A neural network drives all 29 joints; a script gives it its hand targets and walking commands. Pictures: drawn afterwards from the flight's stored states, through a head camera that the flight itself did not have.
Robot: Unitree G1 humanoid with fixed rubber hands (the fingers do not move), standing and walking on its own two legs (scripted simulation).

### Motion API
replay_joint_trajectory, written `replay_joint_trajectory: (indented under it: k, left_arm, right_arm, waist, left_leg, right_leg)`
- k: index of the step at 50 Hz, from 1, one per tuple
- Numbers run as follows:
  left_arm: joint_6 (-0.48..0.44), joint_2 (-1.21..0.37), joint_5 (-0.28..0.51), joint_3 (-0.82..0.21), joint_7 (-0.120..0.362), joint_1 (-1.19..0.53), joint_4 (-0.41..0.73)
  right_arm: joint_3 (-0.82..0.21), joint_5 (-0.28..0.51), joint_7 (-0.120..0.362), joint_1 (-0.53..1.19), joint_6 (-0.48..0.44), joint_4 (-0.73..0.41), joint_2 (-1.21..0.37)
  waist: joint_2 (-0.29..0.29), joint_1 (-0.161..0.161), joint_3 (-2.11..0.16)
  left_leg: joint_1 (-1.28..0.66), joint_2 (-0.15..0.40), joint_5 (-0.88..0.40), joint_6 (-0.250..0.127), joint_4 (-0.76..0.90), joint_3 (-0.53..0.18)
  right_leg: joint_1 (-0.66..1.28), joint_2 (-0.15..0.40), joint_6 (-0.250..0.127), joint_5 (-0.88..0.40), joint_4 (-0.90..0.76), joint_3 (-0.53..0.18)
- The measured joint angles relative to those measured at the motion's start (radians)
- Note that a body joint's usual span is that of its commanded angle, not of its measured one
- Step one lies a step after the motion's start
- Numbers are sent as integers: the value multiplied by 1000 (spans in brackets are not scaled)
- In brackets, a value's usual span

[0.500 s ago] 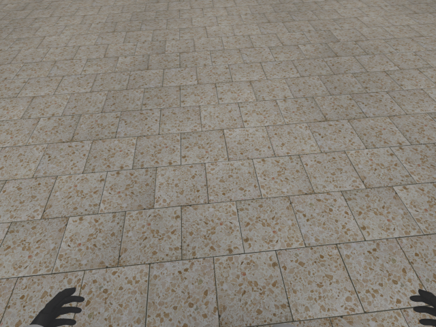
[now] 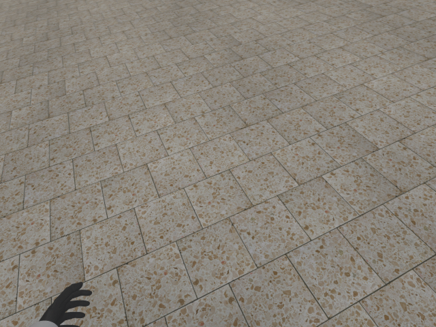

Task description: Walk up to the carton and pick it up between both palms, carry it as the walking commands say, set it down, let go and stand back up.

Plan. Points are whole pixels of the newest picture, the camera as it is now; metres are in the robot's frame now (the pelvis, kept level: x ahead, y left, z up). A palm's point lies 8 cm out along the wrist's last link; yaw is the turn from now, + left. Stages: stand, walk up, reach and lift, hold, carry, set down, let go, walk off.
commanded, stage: walk up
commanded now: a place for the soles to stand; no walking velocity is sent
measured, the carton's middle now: out of the picture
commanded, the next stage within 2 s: none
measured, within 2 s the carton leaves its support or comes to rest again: neither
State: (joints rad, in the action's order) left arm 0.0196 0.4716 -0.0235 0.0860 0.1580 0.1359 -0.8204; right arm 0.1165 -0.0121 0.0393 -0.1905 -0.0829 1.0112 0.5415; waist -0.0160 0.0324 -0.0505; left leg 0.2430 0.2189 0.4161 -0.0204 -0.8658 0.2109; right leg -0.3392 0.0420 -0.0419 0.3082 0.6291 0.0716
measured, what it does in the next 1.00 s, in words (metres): walks ahead, turning right: left foot, then right foot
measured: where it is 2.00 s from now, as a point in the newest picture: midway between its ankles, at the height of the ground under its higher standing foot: (348, 177)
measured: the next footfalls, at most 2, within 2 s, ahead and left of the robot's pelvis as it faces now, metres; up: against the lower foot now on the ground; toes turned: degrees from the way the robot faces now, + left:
left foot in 0.32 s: +0.40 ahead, +0.05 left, +0.00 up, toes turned -4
right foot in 0.80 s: +0.53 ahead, -0.35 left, +0.00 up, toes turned -30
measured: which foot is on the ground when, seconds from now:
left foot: up 0.00-0.30, down 0.32-0.82, up 0.84-1.00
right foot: down 0.00-0.34, up 0.36-0.78, down 0.80-1.00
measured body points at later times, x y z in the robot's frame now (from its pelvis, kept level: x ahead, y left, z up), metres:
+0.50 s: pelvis +0.29 -0.04 +0.01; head +0.30 -0.02 +0.46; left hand +0.52 +0.23 -0.09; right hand +0.28 -0.41 -0.05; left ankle +0.36 +0.05 -0.73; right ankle +0.24 -0.14 -0.67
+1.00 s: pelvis +0.55 -0.22 +0.01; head +0.58 -0.23 +0.46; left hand +0.81 +0.03 -0.09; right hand +0.48 -0.58 -0.08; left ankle +0.65 -0.12 -0.68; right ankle +0.50 -0.33 -0.73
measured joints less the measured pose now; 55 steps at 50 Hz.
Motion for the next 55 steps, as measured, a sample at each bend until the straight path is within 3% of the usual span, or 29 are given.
replay_joint_trajectory:
  k: [2, 5, 9, 14, 16, 17, 18, 20, 22, 26, 32, 36, 40, 41, 42, 44, 46, 48, 51, 55]
  left_arm:
    - [-5, -13, 13, -3, -10, 49, -15]
    - [-18, -14, 20, -3, -20, 108, -29]
    - [-37, 1, 13, 7, -22, 168, -34]
    - [-42, 30, 6, 8, -17, 195, -28]
    - [-43, 34, 13, 6, -21, 196, -23]
    - [-42, 29, 16, 6, -26, 181, -24]
    - [-40, 24, 12, 6, -32, 153, -26]
    - [-41, 11, 10, 0, -36, 109, -18]
    - [-41, 5, 9, -8, -29, 86, -12]
    - [-29, 21, 5, -5, -8, 22, -14]
    - [-22, 25, 11, -2, 34, -89, 4]
    - [-20, 24, 13, -9, 45, -148, 3]
    - [-28, 40, 7, -18, 29, -173, 11]
    - [-36, 39, 4, -10, 16, -171, 13]
    - [-43, 40, 4, -2, 0, -158, 20]
    - [-50, 33, 12, 3, -31, -108, 25]
    - [-53, 12, 26, -1, -52, -55, 1]
    - [-54, -2, 31, -4, -64, 0, -21]
    - [-50, -5, 22, -3, -55, 65, -40]
    - [-55, 32, 9, 9, -38, 118, -53]
  right_arm:
    - [-18, 10, 5, 31, -7, -25, -26]
    - [-47, 12, 8, 55, -13, -63, -52]
    - [-66, 5, 5, 74, -16, -100, -62]
    - [-74, 1, -6, 77, -32, -127, -72]
    - [-70, -2, -17, 62, -46, -150, -64]
    - [-61, -9, -24, 53, -53, -159, -60]
    - [-53, -14, -32, 46, -59, -162, -65]
    - [-52, -13, -39, 31, -65, -160, -70]
    - [-51, -5, -38, 22, -67, -161, -66]
    - [-42, -2, -38, -39, -80, -151, -43]
    - [-9, -13, -34, -129, -76, -73, 6]
    - [-5, -14, -25, -176, -62, -31, 6]
    - [-11, -15, -16, -208, -33, -11, -1]
    - [-14, -16, -16, -200, -24, -3, -2]
    - [-20, -17, -15, -177, -15, -3, -10]
    - [-43, -12, -13, -120, -20, -31, -29]
    - [-58, -3, -7, -71, -38, -69, -36]
    - [-67, 4, 1, -34, -45, -99, -37]
    - [-72, 15, 8, -9, -39, -120, -31]
    - [-66, 11, 12, -19, -42, -124, -41]
  waist:
    - [-21, 20, 14]
    - [-38, 46, 33]
    - [-55, 78, 52]
    - [-23, 87, 54]
    - [-17, 77, 44]
    - [-13, 57, 41]
    - [11, 38, 49]
    - [57, 18, 61]
    - [82, -7, 65]
    - [115, -67, 54]
    - [100, -117, 56]
    - [71, -139, 38]
    - [62, -137, 9]
    - [49, -126, 13]
    - [47, -113, 27]
    - [51, -97, 68]
    - [30, -84, 98]
    - [8, -54, 109]
    - [-25, 4, 103]
    - [-9, 58, 65]
  left_leg:
    - [91, -50, -39, -3, -81, -76]
    - [216, -94, -102, 4, -54, -114]
    - [329, -111, -175, 19, 94, -124]
    - [320, -158, -285, 16, 334, -79]
    - [242, -177, -326, -17, 421, -68]
    - [235, -178, -397, -41, 411, -67]
    - [232, -190, -390, -50, 372, -56]
    - [178, -201, -320, -45, 360, -19]
    - [101, -192, -273, -34, 389, 21]
    - [-42, -179, -229, -12, 457, 69]
    - [-216, -144, -169, 31, 551, 99]
    - [-294, -104, -123, 73, 595, 103]
    - [-317, -41, -10, 103, 504, 117]
    - [-278, 2, 34, 82, 383, 111]
    - [-213, 19, 58, 47, 209, 60]
    - [-65, -27, 25, 7, -95, -74]
    - [78, -56, -38, -4, -221, -133]
    - [193, -64, -71, 1, -189, -148]
    - [295, -59, -92, 13, 4, -141]
    - [304, -83, -243, 20, 227, -80]
  right_leg:
    - [65, -32, -1, -30, -97, -29]
    - [159, -61, -15, -60, -228, -61]
    - [261, -97, -25, -59, -334, -111]
    - [342, -110, -26, 39, -319, -167]
    - [317, -123, -28, 133, -163, -181]
    - [267, -129, -28, 144, -18, -169]
    - [208, -119, -29, 136, 143, -169]
    - [86, -98, -26, 74, 374, -177]
    - [-20, -65, -9, 11, 458, -149]
    - [-162, 16, 38, -62, 371, -105]
    - [-258, 107, 60, -247, 99, -88]
    - [-235, 108, 39, -333, -8, -39]
    - [-129, 42, 0, -183, -118, 7]
    - [-122, 14, -4, -185, -110, 11]
    - [-130, -5, 2, -164, -65, 4]
    - [-93, -26, 8, -122, -45, -18]
    - [-14, -43, 14, -121, -109, -23]
    - [54, -61, 10, -111, -161, -33]
    - [139, -85, 6, -69, -198, -48]
    - [215, -80, 6, 50, -152, -66]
